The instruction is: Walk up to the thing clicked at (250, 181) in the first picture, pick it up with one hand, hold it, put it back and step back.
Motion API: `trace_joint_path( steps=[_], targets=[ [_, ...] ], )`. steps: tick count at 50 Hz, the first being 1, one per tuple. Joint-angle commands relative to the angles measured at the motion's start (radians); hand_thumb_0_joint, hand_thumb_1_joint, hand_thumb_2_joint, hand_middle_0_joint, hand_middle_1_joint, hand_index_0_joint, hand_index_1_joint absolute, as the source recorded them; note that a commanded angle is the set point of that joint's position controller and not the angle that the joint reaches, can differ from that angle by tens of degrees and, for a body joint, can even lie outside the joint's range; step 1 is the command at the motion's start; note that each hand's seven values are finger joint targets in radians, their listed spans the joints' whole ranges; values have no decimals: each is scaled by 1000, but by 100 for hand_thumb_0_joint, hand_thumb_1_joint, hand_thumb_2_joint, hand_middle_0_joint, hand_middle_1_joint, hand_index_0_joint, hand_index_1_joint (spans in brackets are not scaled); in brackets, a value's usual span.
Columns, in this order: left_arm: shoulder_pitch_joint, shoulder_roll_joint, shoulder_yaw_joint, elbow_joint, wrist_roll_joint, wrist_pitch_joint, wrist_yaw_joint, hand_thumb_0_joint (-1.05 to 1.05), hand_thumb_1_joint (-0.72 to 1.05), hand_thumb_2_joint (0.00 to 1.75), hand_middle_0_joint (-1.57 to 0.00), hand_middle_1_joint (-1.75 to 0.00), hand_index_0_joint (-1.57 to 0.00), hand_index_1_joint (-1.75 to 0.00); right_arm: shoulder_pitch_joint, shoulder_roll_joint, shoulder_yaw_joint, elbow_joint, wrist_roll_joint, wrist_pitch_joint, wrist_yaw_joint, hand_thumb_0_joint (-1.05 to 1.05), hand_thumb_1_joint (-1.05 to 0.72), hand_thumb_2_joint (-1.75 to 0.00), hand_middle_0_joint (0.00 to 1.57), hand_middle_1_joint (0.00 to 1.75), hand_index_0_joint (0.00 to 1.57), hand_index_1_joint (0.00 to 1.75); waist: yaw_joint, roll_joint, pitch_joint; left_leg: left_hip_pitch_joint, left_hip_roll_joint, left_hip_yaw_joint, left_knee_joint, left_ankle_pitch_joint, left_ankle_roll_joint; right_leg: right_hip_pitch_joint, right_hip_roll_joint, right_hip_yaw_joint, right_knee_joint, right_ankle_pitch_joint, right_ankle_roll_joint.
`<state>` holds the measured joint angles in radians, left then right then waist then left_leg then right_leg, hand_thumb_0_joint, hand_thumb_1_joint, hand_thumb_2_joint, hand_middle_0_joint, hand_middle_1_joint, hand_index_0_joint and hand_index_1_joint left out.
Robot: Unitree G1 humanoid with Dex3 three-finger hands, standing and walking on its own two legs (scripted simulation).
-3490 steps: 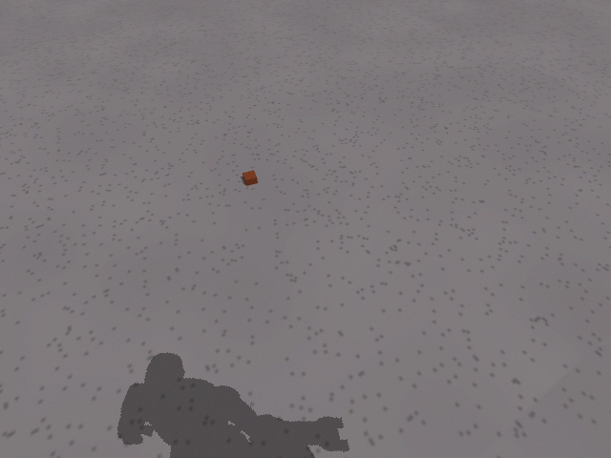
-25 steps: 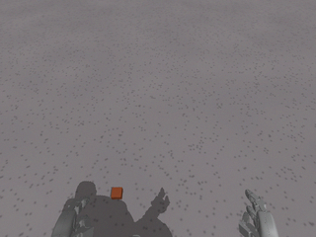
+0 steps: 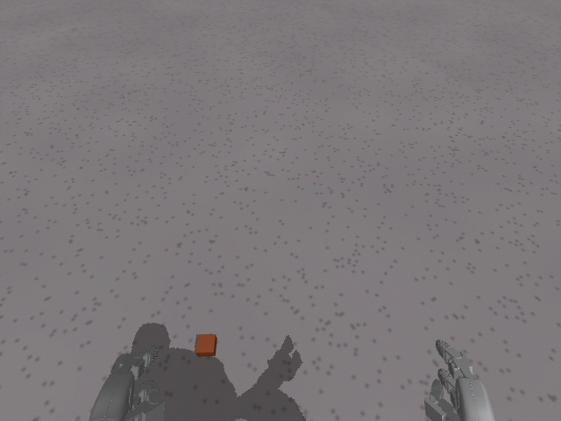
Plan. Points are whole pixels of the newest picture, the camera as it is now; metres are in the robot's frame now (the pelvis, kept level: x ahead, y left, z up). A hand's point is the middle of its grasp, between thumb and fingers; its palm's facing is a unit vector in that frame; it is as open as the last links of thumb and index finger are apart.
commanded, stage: home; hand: left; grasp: from above
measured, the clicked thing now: (206, 345) +0.47 +0.27 -0.70
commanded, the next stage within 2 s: stand in 0.30 s
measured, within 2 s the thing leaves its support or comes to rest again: neither
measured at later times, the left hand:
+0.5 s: hand (152, 417) +0.16 +0.20 -0.08, palm faces +0.00 -0.95 -0.30, open 7.4 cm
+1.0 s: hand out of the picture +0.04 +0.24 -0.10, palm faces +0.02 -0.95 -0.31, open 7.4 cm
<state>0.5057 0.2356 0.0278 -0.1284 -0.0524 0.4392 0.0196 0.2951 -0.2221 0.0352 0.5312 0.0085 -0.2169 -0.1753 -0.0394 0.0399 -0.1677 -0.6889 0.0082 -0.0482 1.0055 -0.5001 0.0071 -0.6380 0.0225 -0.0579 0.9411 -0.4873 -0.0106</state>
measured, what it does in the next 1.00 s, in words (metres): rises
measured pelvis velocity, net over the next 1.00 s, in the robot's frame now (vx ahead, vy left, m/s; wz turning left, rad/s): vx -0.01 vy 0.01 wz -0.02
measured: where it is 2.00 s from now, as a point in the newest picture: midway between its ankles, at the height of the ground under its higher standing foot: outside the picture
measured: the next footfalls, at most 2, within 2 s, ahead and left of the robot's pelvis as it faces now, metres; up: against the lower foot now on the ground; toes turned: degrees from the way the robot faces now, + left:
none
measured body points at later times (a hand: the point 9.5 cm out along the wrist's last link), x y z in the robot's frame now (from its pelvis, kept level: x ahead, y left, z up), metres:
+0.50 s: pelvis -0.01 +0.00 +0.01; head +0.01 +0.01 +0.46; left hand +0.15 +0.25 -0.05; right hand +0.14 -0.25 -0.08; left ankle +0.00 +0.11 -0.68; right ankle -0.01 -0.12 -0.68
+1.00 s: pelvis -0.01 +0.01 +0.06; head -0.01 +0.01 +0.51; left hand +0.04 +0.29 -0.08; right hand +0.06 -0.26 -0.08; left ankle +0.00 +0.11 -0.68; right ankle -0.01 -0.12 -0.68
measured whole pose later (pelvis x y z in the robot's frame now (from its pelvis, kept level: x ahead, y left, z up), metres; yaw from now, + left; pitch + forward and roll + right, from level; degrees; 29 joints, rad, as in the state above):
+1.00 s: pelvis -0.01 +0.01 +0.06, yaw -1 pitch -3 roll +0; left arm 0.20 0.27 0.04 1.04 0.03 0.01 0.03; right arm 0.17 -0.27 -0.03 1.05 -0.04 0.00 -0.02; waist 0.02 0.00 0.05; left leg -0.16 -0.03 0.01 0.44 -0.23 0.03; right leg -0.15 -0.02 0.00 0.45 -0.24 0.01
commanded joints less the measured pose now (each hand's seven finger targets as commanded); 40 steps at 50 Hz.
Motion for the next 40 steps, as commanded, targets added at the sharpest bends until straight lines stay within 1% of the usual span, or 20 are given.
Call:
trace_joint_path(
  steps=[1,2,4,6,8,9,11,12,13,16,17,19,20,21,22,23,25,27,32,40],
  targets=[
    [-11,108,66,-180,6,-43,11,0,90,90,-20,-30,-20,-30,-65,-130,-58,-167,1,-60,-13,0,-90,-90,20,30,20,30,-3,6,-78,102,-12,-9,-150,282,10,52,7,2,-141,257,1],
    [-15,84,43,-172,4,-40,8,0,90,90,-20,-30,-20,-30,-64,-120,-51,-161,3,-60,-11,0,-90,-90,20,30,20,30,0,17,-50,92,-11,-9,-159,257,8,38,8,0,-144,236,2],
    [-20,123,76,-189,3,-39,8,0,90,90,-20,-30,-20,-30,-67,-132,-59,-164,3,-57,-11,0,-90,-90,20,30,20,30,3,18,-71,94,-12,-13,-164,227,10,47,8,2,-150,208,1],
    [-25,94,48,-190,0,-38,4,0,90,90,-20,-30,-20,-30,-71,-124,-52,-173,4,-59,-10,0,-90,-90,20,30,20,30,-4,11,-55,88,-13,-10,-165,214,12,38,8,2,-155,201,3],
    [-28,118,74,-201,0,-39,9,0,90,90,-20,-30,-20,-30,-72,-128,-56,-173,7,-58,-13,0,-90,-90,20,30,20,30,4,14,-52,86,-11,-9,-165,207,12,34,7,3,-154,192,2],
    [-17,93,51,-192,-1,-41,6,0,90,90,-20,-30,-20,-30,-66,-121,-52,-169,5,-59,-11,0,-90,-90,20,30,20,30,-3,6,-66,93,-12,-11,-161,221,12,43,8,1,-151,204,3],
    [-8,109,69,-198,-1,-39,10,0,90,90,-20,-30,-20,-30,-68,-125,-56,-177,5,-59,-13,0,-90,-90,20,30,20,30,1,-4,-90,97,-15,-4,-147,250,15,55,4,5,-152,235,3],
    [2,79,43,-175,0,-36,8,0,90,90,-20,-30,-20,-30,-59,-120,-51,-166,7,-58,-13,0,-90,-90,20,30,20,30,-3,0,-74,96,-14,-4,-149,254,14,46,6,5,-149,236,2],
    [-37,120,72,-234,-3,-45,8,0,90,90,-20,-30,-20,-30,-64,-127,-56,-177,6,-58,-11,0,-90,-90,20,30,20,30,-1,22,-105,108,-13,-7,-148,268,12,57,7,5,-142,247,0],
    [-24,110,58,-206,4,-44,9,0,90,90,-20,-30,-20,-30,-60,-128,-57,-170,5,-57,-12,0,-90,-90,20,30,20,30,-6,19,-94,110,-10,-11,-154,264,10,48,8,3,-137,240,-2],
    [-3,81,39,-175,6,-41,9,0,90,90,-20,-30,-20,-30,-59,-117,-51,-165,6,-57,-13,0,-90,-90,20,30,20,30,-3,17,-77,99,-12,-11,-154,261,10,44,6,2,-142,240,0],
    [-17,105,66,-202,3,-43,12,0,90,90,-20,-30,-20,-30,-61,-123,-55,-170,5,-56,-12,0,-90,-90,20,30,20,30,3,11,-89,97,-11,-12,-158,249,11,50,8,0,-144,229,-1],
    [-321,178,59,149,113,-247,44,0,90,90,-20,-30,-20,-30,-145,-226,-93,81,-123,47,47,0,-90,-90,20,30,20,30,71,-30,170,129,46,-52,-269,369,50,174,-67,113,-188,225,-42],
    [-224,190,80,331,115,-316,38,0,90,90,-20,-30,-20,-30,-154,-231,-112,95,-120,85,74,0,-90,-90,20,30,20,30,73,-77,69,210,33,-31,-257,442,57,222,-82,148,-214,263,-71],
    [-211,202,76,379,126,-351,33,0,90,90,-20,-30,-20,-30,-132,-232,-108,93,-120,101,91,0,-90,-90,20,30,20,30,60,-103,32,252,29,-20,-250,479,55,237,-89,163,-220,316,-83],
    [-243,192,64,409,124,-369,26,0,90,90,-20,-30,-20,-30,-104,-221,-100,97,-120,112,104,0,-90,-90,20,30,20,30,40,-42,51,239,33,-47,-274,428,56,238,-82,166,-235,329,-72],
    [-277,205,58,490,114,-398,18,0,90,90,-20,-30,-20,-30,-123,-198,-98,137,-78,121,136,0,-90,-90,20,30,20,30,57,-17,30,295,24,-43,-331,355,60,308,-101,162,-246,328,-52],
    [-288,193,65,571,101,-404,16,0,90,90,-20,-30,-20,-30,-167,-198,-106,157,-63,127,147,0,-90,-90,20,30,20,30,74,-61,33,344,27,-38,-351,353,51,299,-102,161,-287,316,-43],
    [-338,185,59,753,100,-436,19,0,90,90,-20,-30,-20,-30,-175,-200,-115,247,-65,152,156,0,-90,-90,20,30,20,30,66,-15,71,373,47,-73,-470,240,50,350,-100,145,-373,232,-24],
    [-352,200,54,962,87,-462,23,0,90,90,-20,-30,-20,-30,-159,-217,-115,366,-55,176,147,0,-90,-90,20,30,20,30,50,-37,145,467,58,-73,-579,337,36,433,-122,154,-503,335,-23]
  ],
)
